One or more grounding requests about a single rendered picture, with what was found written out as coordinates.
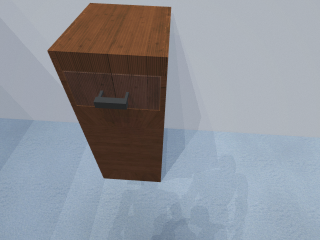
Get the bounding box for cabinet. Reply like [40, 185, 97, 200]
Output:
[47, 3, 172, 182]

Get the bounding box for handle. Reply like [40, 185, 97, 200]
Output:
[93, 90, 129, 110]

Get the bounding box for drawer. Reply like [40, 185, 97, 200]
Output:
[63, 70, 162, 110]

